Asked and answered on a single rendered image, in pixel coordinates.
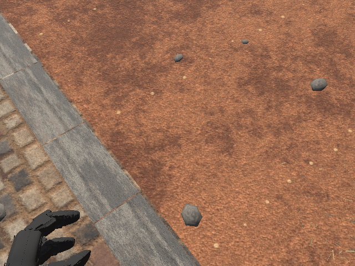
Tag left robot hand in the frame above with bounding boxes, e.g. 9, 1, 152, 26
4, 209, 91, 266

